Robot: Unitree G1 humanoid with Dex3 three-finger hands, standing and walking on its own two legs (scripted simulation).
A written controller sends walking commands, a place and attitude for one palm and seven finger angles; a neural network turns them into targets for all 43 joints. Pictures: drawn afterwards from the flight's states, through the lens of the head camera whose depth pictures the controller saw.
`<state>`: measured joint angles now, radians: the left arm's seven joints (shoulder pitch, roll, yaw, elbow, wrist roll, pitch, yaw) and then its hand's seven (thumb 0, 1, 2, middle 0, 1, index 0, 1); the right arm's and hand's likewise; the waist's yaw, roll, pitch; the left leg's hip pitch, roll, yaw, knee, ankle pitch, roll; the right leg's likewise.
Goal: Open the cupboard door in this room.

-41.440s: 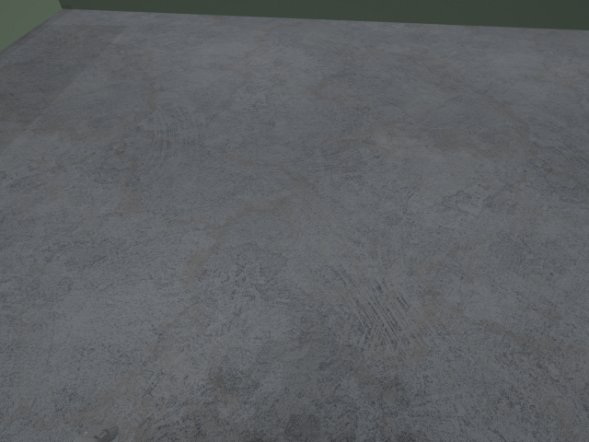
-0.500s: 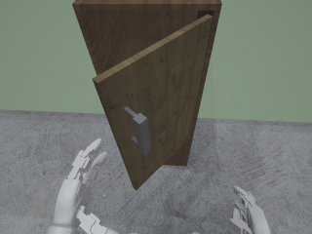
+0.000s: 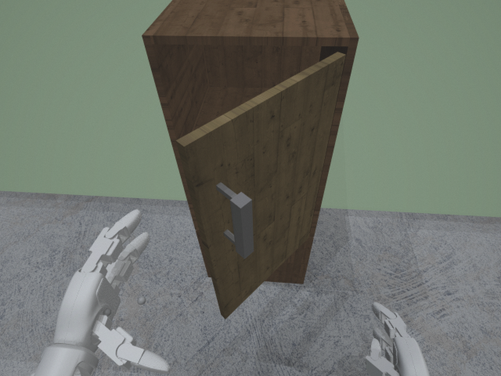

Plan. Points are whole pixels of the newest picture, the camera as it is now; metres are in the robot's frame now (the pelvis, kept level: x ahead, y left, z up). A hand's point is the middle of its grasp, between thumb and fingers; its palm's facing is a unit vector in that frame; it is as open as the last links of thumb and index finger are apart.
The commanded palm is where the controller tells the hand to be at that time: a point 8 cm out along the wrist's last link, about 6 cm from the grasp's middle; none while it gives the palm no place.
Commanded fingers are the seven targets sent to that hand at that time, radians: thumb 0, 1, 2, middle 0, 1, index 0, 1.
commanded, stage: draw the hand back to the body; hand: left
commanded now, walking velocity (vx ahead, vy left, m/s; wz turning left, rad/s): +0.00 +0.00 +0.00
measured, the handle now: (234, 221) +0.35 +0.06 +0.07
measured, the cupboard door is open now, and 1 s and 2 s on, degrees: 50 50 50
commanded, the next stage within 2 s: step back with the hand held close in 1.12 s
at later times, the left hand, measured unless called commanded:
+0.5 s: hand (60, 264) +0.21 +0.24 +0.16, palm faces +0.33 -0.86 -0.39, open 12.0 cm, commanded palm +0.16 +0.29 +0.18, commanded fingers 0.00 0.51 0.74 -0.19 -0.30 -0.19 -0.30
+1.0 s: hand (32, 248) +0.21 +0.26 +0.19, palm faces +0.43 -0.81 -0.39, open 7.6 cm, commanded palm +0.16 +0.30 +0.21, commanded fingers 0.00 0.90 0.90 -0.20 -0.30 -0.20 -0.30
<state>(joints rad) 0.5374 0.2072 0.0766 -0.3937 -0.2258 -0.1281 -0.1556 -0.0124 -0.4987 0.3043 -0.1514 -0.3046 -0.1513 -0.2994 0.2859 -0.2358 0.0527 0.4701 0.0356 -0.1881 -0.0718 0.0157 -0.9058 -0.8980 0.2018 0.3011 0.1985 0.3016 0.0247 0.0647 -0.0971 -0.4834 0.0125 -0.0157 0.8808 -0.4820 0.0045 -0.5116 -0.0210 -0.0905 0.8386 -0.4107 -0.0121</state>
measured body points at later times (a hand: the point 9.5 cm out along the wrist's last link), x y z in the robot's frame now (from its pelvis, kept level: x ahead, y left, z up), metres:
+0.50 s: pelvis +0.02 +0.02 +0.04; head +0.01 +0.00 +0.49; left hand +0.18 +0.29 +0.19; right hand +0.21 -0.19 -0.04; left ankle -0.02 +0.11 -0.70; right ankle +0.01 -0.11 -0.70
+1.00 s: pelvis +0.02 +0.01 +0.05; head +0.00 -0.01 +0.49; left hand +0.18 +0.30 +0.21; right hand +0.20 -0.22 -0.04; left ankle -0.02 +0.11 -0.70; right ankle +0.01 -0.11 -0.70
